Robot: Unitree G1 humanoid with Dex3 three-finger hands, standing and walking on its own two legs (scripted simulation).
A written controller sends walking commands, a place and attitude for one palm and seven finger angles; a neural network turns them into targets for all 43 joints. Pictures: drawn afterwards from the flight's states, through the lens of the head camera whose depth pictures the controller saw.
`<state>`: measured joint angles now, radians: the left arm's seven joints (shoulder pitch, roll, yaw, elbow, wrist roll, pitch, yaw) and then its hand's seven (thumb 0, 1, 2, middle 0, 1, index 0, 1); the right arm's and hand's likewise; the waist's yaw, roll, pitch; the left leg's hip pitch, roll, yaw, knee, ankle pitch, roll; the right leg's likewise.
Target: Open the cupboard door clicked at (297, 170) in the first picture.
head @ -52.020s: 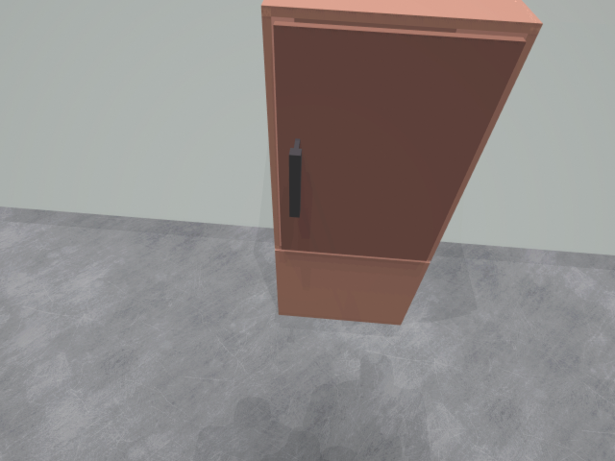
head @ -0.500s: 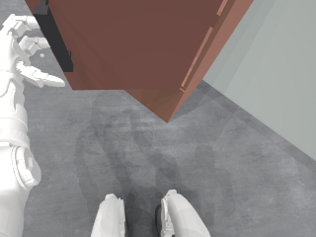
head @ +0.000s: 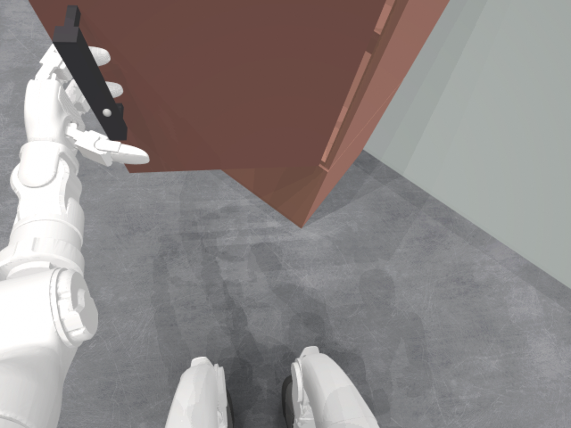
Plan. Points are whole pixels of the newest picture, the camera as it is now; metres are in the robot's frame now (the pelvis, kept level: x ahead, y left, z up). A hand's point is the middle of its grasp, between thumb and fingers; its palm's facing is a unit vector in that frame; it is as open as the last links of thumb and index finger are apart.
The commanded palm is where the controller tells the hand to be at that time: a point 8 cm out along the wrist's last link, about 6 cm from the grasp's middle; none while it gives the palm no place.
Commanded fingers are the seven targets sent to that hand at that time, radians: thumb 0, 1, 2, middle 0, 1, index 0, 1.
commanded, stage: slide the fingers in behind the handle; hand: left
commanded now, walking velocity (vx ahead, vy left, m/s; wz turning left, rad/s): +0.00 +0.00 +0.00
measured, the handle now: (98, 81) +0.58 +0.20 +0.05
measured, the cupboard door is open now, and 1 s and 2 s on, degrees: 43 43 70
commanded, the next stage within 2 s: close the thumb around the handle in 0.32 s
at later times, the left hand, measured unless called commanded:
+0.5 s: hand (93, 114) +0.52 +0.20 +0.05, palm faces +0.00 -1.00 -0.01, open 13.9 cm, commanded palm +0.51 +0.24 +0.05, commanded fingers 0.00 -0.22 0.42 -0.32 -1.23 -0.32 -1.23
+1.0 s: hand (101, 113) +0.52 +0.19 +0.05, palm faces -0.02 -1.00 -0.02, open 6.7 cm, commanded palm +0.51 +0.23 +0.05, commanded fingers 0.00 0.90 0.90 -0.40 -1.35 -0.40 -1.35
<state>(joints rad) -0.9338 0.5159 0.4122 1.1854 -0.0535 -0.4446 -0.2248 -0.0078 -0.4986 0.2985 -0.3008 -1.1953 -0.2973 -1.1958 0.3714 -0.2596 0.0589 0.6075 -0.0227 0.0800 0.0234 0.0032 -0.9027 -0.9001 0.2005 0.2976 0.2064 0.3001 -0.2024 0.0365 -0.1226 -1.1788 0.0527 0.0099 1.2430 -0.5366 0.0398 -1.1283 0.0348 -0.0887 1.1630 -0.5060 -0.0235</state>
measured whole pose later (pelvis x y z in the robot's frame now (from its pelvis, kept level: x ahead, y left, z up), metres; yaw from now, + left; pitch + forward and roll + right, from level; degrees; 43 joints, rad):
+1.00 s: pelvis +0.00 +0.01 +0.00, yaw +0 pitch +27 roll -5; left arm -0.93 0.51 0.39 1.18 -0.06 -0.44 -0.25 0.00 0.54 0.75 -0.34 -1.31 -0.37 -1.32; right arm 0.37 -0.26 0.06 0.63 -0.02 0.08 0.02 0.00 -0.90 -0.90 0.20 0.30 0.21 0.30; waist -0.19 0.04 -0.13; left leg -1.18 0.05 0.01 1.25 -0.54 0.05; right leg -1.13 0.03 -0.09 1.16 -0.51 -0.01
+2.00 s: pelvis +0.02 -0.02 +0.02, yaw +2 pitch +20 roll -1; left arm -0.15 -0.08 -0.01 0.41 0.05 -0.44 0.51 0.01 0.66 0.81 -0.28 -1.29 -0.31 -1.30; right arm 0.21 -0.19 -0.01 0.55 -0.07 0.04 0.09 0.01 -0.91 -0.90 0.20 0.30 0.20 0.30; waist -0.02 0.01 -0.19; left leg -0.95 0.02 0.02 1.13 -0.53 0.01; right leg -0.93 0.01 -0.07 1.12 -0.54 -0.04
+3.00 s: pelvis +0.01 -0.05 +0.02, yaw +5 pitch +17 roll +1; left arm 0.05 -0.11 -0.20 0.31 0.11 -0.43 0.54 0.00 -0.41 0.34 -0.29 -1.08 -0.31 -1.08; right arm 0.20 -0.19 -0.01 0.59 -0.08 -0.04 0.02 0.01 -0.90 -0.90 0.20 0.30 0.20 0.30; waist -0.01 0.02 -0.18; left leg -0.92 0.00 -0.01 1.12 -0.50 -0.03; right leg -0.90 -0.01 -0.11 1.15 -0.55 -0.08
